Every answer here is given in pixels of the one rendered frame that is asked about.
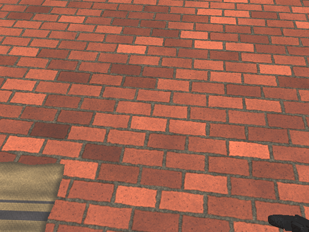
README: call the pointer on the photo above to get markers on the robot right hand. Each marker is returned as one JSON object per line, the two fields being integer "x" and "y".
{"x": 294, "y": 223}

